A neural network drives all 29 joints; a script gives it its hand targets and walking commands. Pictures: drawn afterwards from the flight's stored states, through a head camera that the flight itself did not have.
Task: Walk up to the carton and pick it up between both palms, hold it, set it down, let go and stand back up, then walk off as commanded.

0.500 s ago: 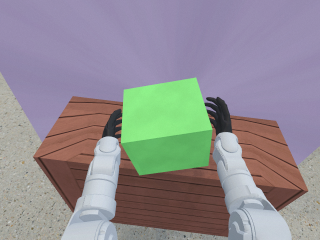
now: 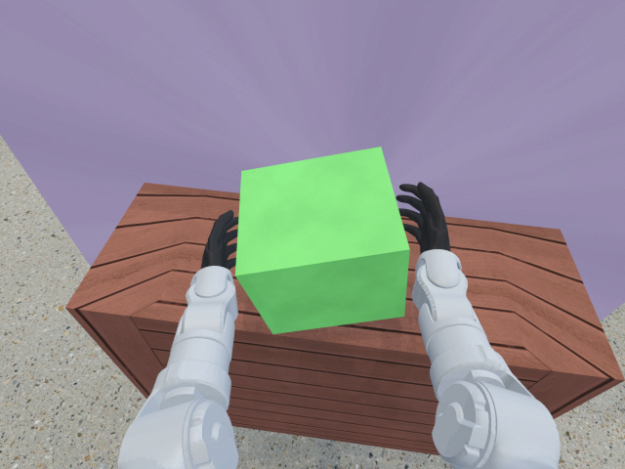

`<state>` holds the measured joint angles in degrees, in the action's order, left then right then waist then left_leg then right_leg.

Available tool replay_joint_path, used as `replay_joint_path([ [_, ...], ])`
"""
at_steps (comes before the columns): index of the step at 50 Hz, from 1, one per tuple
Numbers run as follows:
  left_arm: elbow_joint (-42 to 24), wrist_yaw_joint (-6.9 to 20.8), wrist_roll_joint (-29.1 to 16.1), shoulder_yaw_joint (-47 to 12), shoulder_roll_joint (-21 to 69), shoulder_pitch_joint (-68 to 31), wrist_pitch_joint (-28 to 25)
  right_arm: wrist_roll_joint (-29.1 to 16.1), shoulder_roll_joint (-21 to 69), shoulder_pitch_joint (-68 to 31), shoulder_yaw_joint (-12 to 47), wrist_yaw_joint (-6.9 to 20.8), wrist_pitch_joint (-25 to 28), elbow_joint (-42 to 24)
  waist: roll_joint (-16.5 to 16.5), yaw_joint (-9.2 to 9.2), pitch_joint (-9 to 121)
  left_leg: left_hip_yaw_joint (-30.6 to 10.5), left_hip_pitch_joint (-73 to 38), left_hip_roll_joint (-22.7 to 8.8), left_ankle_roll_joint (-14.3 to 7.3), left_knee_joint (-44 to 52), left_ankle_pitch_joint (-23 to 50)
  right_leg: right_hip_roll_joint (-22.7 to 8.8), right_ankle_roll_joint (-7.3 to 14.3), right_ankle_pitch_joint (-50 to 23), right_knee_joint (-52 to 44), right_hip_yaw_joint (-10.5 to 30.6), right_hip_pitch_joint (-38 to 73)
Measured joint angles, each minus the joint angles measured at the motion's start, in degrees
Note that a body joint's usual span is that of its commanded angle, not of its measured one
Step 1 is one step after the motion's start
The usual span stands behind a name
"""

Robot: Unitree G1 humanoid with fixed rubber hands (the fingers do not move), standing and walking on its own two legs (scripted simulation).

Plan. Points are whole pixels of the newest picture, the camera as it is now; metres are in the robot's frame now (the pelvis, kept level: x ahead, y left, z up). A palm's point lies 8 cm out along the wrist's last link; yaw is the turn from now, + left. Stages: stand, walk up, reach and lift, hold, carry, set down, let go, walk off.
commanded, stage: set down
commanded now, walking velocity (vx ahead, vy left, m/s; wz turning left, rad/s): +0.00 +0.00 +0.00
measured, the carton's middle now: (324, 245) +0.43 +0.03 +0.04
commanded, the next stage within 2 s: none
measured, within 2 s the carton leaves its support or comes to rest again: rests again in 1.40 s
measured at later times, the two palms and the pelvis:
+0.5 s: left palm (231, 262) +0.39 +0.16 +0.03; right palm (428, 238) +0.45 -0.12 +0.06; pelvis +0.02 +0.00 +0.00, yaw +0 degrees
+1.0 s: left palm (207, 291) +0.35 +0.19 +0.00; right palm (403, 253) +0.43 -0.09 +0.04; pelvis -0.02 +0.00 -0.01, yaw +2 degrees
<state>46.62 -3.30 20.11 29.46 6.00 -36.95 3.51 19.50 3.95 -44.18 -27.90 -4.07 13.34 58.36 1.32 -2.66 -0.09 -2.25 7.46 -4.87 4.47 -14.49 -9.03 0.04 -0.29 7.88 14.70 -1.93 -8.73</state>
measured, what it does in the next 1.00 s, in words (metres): stands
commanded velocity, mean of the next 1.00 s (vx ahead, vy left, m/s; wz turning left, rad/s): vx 0.00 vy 0.00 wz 0.00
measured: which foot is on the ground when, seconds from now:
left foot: down 0.00-1.00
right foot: down 0.00-1.00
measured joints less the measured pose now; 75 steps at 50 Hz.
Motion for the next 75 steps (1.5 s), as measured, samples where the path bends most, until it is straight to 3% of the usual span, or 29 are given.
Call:
replay_joint_path([
  [8,-2.2,-2.3,-2.6,-5.9,-0.9,4.0,-3.0,-4.3,-1.0,2.1,4.5,-0.7,3.9,1.5,1.2,0.08,1.9,0.3,5.7,0.1,-0.2,-3.7,-2.4,-0.1,-0.5,0.3,0.0,0.3,-4.1],
  [15,-2.0,-5.8,-5.0,-8.9,-0.4,4.0,-5.0,-7.3,-4.0,-0.1,6.6,0.6,6.0,4.6,-0.6,-2.31,6.6,1.5,12.2,-0.6,0.4,-6.4,-3.0,0.6,0.0,-1.2,-1.9,1.4,-9.0],
  [20,0.0,-6.4,-4.9,-7.5,-0.1,2.2,-6.0,-7.8,-5.5,-2.4,8.1,0.6,5.5,6.2,-1.9,-2.76,6.5,1.7,12.9,-0.6,0.6,-6.3,-1.8,0.6,0.0,-1.4,-2.1,1.2,-9.7],
  [24,1.9,-6.1,-5.4,-5.7,0.5,0.6,-6.7,-6.7,-6.4,-2.9,8.5,0.3,5.1,6.5,-3.2,-2.19,5.2,1.7,12.4,-0.8,0.1,-4.9,-1.2,0.6,0.3,-0.6,-0.6,0.1,-10.0],
  [31,7.8,-4.7,-4.9,-2.5,0.6,-1.2,-11.3,-3.2,-5.7,0.7,7.1,-1.1,6.7,4.3,-3.7,0.34,4.9,4.1,14.2,-0.5,-1.4,-1.4,1.5,-0.5,0.5,0.1,1.4,-3.5,-12.8],
  [34,9.7,-4.7,-4.4,-2.6,-0.1,-1.4,-12.7,-3.0,-5.0,1.1,5.7,-1.4,7.7,5.2,-3.5,-0.13,3.7,4.1,14.6,-0.7,-0.5,-1.6,1.9,-0.4,0.8,-0.1,1.8,-3.6,-13.4],
  [43,14.1,-6.0,-5.3,-1.6,-0.8,-3.4,-18.6,1.3,-4.3,-2.2,-0.4,0.2,9.3,7.0,-1.2,-1.56,7.0,4.6,20.9,-0.7,-0.9,-3.6,2.7,-0.5,0.8,-2.0,2.5,-2.9,-19.3],
  [50,14.8,-6.4,-4.1,-0.7,-1.8,-5.9,-15.6,6.1,-5.1,-7.9,-7.6,2.8,6.7,11.8,-0.3,-2.38,6.2,4.7,21.1,0.1,-1.3,-4.0,3.0,-1.3,0.5,-2.1,3.2,-2.8,-19.6],
  [57,11.9,-6.8,-4.8,-3.0,-1.4,-4.7,-11.9,6.8,-6.0,-7.4,-11.1,4.6,5.3,14.7,0.0,-2.81,9.0,4.5,23.1,0.0,-1.3,-4.6,2.3,-1.3,0.5,-2.0,2.5,-3.0,-20.9],
  [65,10.7,-7.3,-2.9,-2.8,-0.3,-5.4,-11.8,4.9,-7.8,-7.0,-9.6,6.0,6.2,15.3,-0.4,-3.07,9.4,5.4,24.2,-1.3,-0.7,-5.4,0.9,0.0,0.9,-1.5,2.2,-2.1,-22.1],
  [71,10.7,-6.9,-2.3,0.2,0.7,-6.2,-16.3,3.6,-8.7,-7.2,-6.0,5.5,8.7,14.7,-1.2,-3.23,9.2,5.8,25.8,-1.9,-0.6,-5.3,0.6,0.6,1.1,-1.0,2.7,-1.7,-24.2],
  [75,13.9,-5.2,-2.4,1.8,-0.1,-7.7,-20.3,4.5,-8.7,-7.3,-4.4,3.8,10.5,13.2,-1.6,-2.57,9.2,5.5,26.8,-0.9,-2.0,-4.3,1.2,-0.3,0.7,-0.1,4.4,-2.3,-26.0],
])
